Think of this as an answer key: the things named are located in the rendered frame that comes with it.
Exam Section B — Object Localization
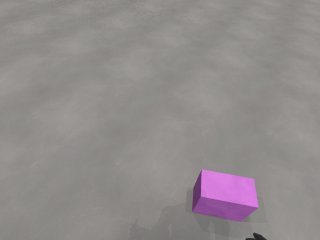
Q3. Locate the carton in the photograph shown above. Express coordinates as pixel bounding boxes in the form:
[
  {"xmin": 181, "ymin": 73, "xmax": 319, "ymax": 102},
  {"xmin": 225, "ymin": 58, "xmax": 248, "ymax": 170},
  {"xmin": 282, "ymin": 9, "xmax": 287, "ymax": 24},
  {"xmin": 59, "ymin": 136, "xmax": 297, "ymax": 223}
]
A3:
[{"xmin": 192, "ymin": 169, "xmax": 259, "ymax": 222}]

